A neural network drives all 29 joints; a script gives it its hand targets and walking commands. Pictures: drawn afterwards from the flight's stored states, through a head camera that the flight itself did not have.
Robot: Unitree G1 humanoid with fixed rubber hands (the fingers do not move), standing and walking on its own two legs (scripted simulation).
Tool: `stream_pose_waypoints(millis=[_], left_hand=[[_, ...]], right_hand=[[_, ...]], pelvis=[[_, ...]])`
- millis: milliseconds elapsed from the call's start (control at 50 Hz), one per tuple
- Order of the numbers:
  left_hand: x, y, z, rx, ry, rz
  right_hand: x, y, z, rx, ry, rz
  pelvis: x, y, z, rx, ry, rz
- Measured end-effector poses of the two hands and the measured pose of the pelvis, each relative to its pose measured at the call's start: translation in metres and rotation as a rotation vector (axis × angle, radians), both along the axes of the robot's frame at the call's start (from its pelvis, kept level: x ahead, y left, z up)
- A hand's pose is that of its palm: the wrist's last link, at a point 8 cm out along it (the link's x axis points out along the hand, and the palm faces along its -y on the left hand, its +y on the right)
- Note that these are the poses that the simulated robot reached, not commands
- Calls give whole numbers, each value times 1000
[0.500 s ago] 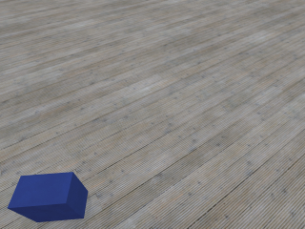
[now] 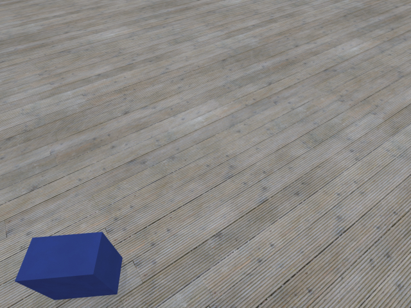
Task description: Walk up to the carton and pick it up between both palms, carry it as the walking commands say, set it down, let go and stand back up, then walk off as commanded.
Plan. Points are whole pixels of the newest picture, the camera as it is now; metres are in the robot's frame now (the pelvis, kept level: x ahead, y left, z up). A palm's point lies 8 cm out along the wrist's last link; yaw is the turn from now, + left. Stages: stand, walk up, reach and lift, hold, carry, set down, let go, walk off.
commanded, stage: stand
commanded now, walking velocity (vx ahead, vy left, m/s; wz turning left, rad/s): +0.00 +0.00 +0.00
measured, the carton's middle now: (77, 267) +0.41 +0.60 -0.63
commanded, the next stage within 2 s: none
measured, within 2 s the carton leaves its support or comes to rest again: neither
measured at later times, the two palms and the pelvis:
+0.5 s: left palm out of the picture -0.03 +0.21 -0.15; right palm out of the picture -0.03 -0.20 -0.15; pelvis +0.01 +0.01 +0.00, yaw +0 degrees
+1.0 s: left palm out of the picture +0.05 +0.30 -0.12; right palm out of the picture +0.06 -0.28 -0.12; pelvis +0.00 +0.01 +0.00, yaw +0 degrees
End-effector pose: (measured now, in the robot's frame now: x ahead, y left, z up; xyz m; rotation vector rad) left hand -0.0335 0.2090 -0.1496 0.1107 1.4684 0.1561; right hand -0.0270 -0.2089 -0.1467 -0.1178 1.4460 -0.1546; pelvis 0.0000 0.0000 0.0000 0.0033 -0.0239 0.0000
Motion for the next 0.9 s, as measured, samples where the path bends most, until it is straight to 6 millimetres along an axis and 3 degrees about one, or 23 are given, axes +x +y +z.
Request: stream_pose_waypoints(millis=[600, 740, 900], left_hand=[[1, 10, -1, -1, 17, 10], [21, 38, 3, 62, -48, -7], [60, 79, 16, 151, -167, -57]], right_hand=[[3, 11, 1, -5, -4, -4], [23, -13, 6, -69, -71, 21], [62, -54, 20, -163, -184, 73]], pelvis=[[7, 11, -1, -2, 5, 2], [5, 13, -2, -2, -1, 2], [2, 13, -2, -3, -13, 4]])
